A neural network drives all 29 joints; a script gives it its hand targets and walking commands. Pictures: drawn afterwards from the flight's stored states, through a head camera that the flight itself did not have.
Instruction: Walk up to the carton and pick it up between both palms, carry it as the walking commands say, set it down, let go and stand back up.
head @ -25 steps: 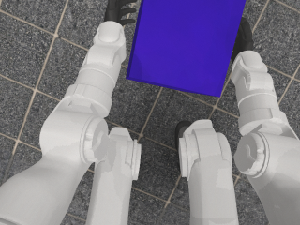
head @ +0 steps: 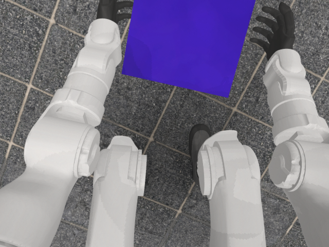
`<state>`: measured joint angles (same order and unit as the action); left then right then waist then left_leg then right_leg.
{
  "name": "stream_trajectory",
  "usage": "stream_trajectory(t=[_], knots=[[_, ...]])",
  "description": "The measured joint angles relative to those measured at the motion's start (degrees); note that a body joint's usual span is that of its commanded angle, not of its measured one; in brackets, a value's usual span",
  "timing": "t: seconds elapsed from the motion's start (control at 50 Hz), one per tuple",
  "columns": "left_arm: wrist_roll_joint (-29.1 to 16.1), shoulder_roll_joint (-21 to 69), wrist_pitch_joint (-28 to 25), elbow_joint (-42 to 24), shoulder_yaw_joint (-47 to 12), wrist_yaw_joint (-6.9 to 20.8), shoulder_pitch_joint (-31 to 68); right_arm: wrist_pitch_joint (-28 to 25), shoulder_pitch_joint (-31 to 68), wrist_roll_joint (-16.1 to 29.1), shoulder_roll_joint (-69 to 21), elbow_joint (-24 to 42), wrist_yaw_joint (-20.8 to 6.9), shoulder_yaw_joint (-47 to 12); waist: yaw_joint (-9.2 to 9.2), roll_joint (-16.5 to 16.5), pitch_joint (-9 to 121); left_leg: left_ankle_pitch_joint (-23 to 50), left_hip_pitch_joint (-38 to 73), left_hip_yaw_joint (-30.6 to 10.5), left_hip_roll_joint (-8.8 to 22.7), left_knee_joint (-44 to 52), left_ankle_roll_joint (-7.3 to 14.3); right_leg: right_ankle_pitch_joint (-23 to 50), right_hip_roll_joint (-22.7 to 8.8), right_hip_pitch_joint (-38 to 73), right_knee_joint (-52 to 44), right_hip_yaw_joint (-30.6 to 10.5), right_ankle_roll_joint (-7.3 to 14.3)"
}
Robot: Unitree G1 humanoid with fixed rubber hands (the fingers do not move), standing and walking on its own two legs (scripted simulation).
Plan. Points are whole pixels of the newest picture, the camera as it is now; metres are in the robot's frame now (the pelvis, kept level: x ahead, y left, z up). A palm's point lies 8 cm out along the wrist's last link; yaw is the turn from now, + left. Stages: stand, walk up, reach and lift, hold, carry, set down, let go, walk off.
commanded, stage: set down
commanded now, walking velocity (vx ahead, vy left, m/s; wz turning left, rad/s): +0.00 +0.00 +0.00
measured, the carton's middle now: (180, 39) +0.51 -0.07 -0.26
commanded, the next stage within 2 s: let go in 1.46 s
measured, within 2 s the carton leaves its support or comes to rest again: rests again in 0.58 s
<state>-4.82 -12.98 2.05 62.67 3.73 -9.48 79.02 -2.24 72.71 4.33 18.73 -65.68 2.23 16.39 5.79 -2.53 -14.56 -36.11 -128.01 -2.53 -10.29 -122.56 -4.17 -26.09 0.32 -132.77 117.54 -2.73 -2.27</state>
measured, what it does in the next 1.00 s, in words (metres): rises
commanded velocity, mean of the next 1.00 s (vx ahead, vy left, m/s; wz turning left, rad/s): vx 0.00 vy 0.00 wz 0.00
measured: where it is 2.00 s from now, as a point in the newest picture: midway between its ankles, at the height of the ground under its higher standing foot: (164, 173)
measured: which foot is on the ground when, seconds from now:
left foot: down 0.00-1.00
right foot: down 0.00-1.00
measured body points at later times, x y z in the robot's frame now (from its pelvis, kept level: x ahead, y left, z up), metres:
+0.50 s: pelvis -0.02 +0.00 +0.04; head +0.35 -0.06 +0.28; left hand +0.54 +0.06 -0.13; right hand +0.48 -0.28 -0.14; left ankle +0.09 +0.11 -0.36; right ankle +0.14 -0.13 -0.36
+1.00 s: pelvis +0.02 -0.02 +0.15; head +0.32 -0.05 +0.49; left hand +0.55 +0.06 +0.04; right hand +0.48 -0.29 +0.04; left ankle +0.09 +0.11 -0.36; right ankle +0.13 -0.13 -0.36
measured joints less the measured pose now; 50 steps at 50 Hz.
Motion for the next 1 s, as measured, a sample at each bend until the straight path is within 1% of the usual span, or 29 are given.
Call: stream_trajectory(t=[0.08, 0.2, 0.24, 0.28, 0.32, 0.36, 0.42, 0.46, 0.54, 0.58, 0.64, 0.72, 0.76, 0.84, 0.9, 0.96, 1.0], knots=[[-1.6, -1.5, 0.0, -1.2, -2.1, 0.5, -1.0, -0.3, 0.2, 2.4, 1.0, -0.4, -0.4, -1.2, -0.08, -0.1, 0.0, 0.1, -0.6, -0.1, 0.7, -0.1, 0.1, -0.1, -0.5, -0.5, 0.2, 0.7, 0.7], [-3.3, -2.3, 0.5, -3.3, -3.6, 1.1, -1.9, 0.0, -0.3, 2.8, 1.1, 1.1, -0.5, -0.8, 0.39, -0.4, -0.1, 0.6, -1.1, 0.2, 1.3, -0.6, 0.2, -0.3, -1.3, -0.9, 1.2, 1.1, 1.4], [-3.1, -2.3, 1.1, -4.7, -3.3, 0.7, -2.6, 0.7, -1.3, 3.1, 0.6, 3.3, -0.3, -0.7, 0.44, 0.0, -0.1, 0.6, -1.0, 0.0, 1.5, -0.7, 0.1, -0.1, -1.1, -0.9, 1.3, 1.3, 1.5], [-3.3, -2.3, 2.0, -7.8, -2.8, 0.3, -3.4, 1.6, -2.0, 3.6, 0.3, 7.2, 0.1, -0.8, 0.53, 0.4, -1.6, 0.5, 0.4, -0.1, 1.8, -0.8, 0.0, 0.1, -0.8, 0.3, 1.2, 1.4, 1.6], [-2.9, -2.2, 2.6, -11.1, -2.3, -0.1, -3.8, 2.4, -1.6, 4.1, 0.5, 10.3, 0.3, -1.2, 0.58, 0.6, -4.8, 0.3, 3.2, -0.1, 2.2, -0.6, 0.1, 0.2, -0.5, 3.1, 0.8, 1.5, 1.6], [-2.2, -1.6, 3.9, -12.8, -1.6, -0.6, -4.0, 3.8, -1.1, 4.5, 1.0, 11.8, 0.6, -1.8, 0.33, 0.4, -6.9, 0.3, 5.6, 0.0, 2.7, 0.1, 0.4, 0.4, -0.1, 5.4, -0.1, 1.4, 1.3], [-1.8, -1.6, 6.1, -17.9, -0.5, -1.9, -3.8, 6.2, -0.2, 5.7, 1.3, 16.9, 1.4, -2.0, 0.27, 0.2, -13.0, 0.1, 11.7, 0.4, 3.5, 1.9, 1.0, 0.5, 0.6, 11.3, -2.0, 1.0, 1.0], [-2.1, -1.6, 7.5, -19.4, 0.1, -2.6, -3.3, 7.7, 0.2, 6.1, 1.4, 19.3, 2.0, -2.6, 0.32, 0.0, -15.9, 0.1, 15.2, 0.7, 3.9, 3.4, 1.4, 0.6, 1.0, 14.8, -3.5, 0.7, 0.8], [-3.0, -1.2, 9.6, -21.5, 0.8, -3.3, -4.7, 10.5, -1.6, 5.2, 0.7, 22.8, 3.1, -2.3, 0.44, -0.3, -15.3, 0.5, 18.9, 1.6, 4.4, 6.8, 1.8, 0.9, 1.4, 18.0, -6.3, -0.3, 0.6], [-2.9, -1.1, 9.7, -20.5, 1.2, -3.3, -4.9, 11.0, -2.4, 4.7, 0.5, 22.6, 3.2, -2.3, 0.44, 0.0, -13.7, 0.8, 20.0, 2.0, 4.7, 8.3, 2.0, 1.1, 1.6, 18.9, -7.6, -0.8, 0.6], [-1.9, -0.8, 10.1, -17.2, 2.4, -2.9, -5.9, 11.8, -3.7, 3.7, 0.1, 19.9, 3.0, -2.0, 0.35, 0.5, -7.2, 1.4, 18.8, 2.4, 5.1, 10.6, 2.0, 1.8, 2.0, 17.5, -9.7, -1.2, 0.6], [-0.5, 0.2, 8.8, -12.6, 3.6, -1.6, -7.8, 10.8, -5.9, 3.4, -0.8, 15.8, 1.9, -2.0, -0.15, 1.1, 4.3, 2.3, 16.1, 2.2, 5.6, 14.4, 1.8, 2.7, 2.3, 14.7, -13.3, -1.1, 1.0], [0.7, 0.9, 8.0, -11.0, 4.1, -0.9, -8.8, 10.1, -6.9, 2.2, -1.6, 14.3, 1.2, -1.4, -0.36, 1.3, 8.6, 2.7, 15.9, 1.9, 5.7, 16.5, 1.6, 2.9, 2.2, 14.6, -15.3, -0.9, 1.2], [3.0, 1.9, 6.5, -9.9, 5.2, 0.2, -11.2, 8.6, -8.6, -0.8, -2.9, 12.1, 0.3, 0.5, -0.39, 1.2, 14.2, 3.4, 17.3, 1.1, 5.6, 21.0, 1.4, 3.0, 1.8, 16.3, -19.6, -0.4, 1.7], [3.5, 2.6, 6.1, -8.9, 5.4, 0.7, -12.7, 7.9, -10.0, -2.0, -3.4, 11.2, -0.3, 1.4, -0.33, 1.2, 16.3, 4.0, 19.3, 0.6, 5.5, 24.7, 1.3, 3.2, 1.5, 18.5, -23.0, 0.0, 1.9], [4.3, 3.6, 5.7, -10.4, 6.1, 1.0, -14.9, 7.5, -12.2, -2.3, -4.2, 12.5, -0.6, 1.9, -0.24, 1.1, 17.5, 4.7, 21.4, 0.1, 5.6, 28.4, 1.4, 3.5, 1.4, 20.7, -26.6, 0.3, 2.1], [4.6, 4.1, 5.5, -12.5, 6.5, 0.9, -16.8, 7.4, -14.0, -1.8, -4.8, 14.4, -0.6, 1.8, -0.23, 1.2, 18.2, 5.1, 22.9, 0.1, 5.8, 30.9, 1.4, 3.8, 1.4, 22.2, -29.0, 0.2, 2.1]])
